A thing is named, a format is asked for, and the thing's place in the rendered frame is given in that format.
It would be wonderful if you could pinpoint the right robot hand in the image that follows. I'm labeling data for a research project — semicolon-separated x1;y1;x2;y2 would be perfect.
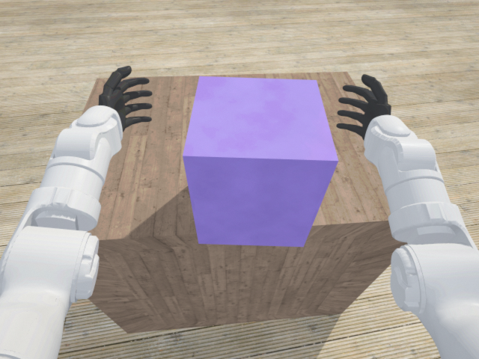
336;74;391;140

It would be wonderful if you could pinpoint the robot right upper arm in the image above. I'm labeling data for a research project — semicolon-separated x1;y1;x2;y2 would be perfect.
390;242;479;359

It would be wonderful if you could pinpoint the right robot forearm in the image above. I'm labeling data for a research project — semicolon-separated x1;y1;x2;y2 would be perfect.
364;115;479;256

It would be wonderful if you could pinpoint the robot left upper arm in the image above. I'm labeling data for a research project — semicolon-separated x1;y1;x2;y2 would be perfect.
0;226;100;359

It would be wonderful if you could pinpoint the carton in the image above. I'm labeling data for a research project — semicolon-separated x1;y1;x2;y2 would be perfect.
183;76;338;247

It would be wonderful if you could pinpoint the left robot forearm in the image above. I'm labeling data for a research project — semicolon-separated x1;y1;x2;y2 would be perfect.
0;105;123;295

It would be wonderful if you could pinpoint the pedestal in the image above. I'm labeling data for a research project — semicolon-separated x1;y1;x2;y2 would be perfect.
82;72;408;334

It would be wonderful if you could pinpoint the left robot hand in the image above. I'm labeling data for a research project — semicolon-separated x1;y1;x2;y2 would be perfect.
99;66;152;131

